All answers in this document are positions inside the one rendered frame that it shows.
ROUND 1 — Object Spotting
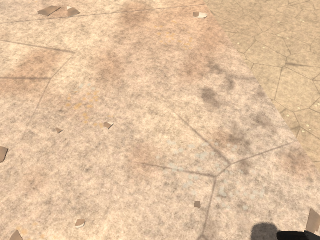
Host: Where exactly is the right robot hand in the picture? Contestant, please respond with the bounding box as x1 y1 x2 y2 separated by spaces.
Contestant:
276 230 320 240

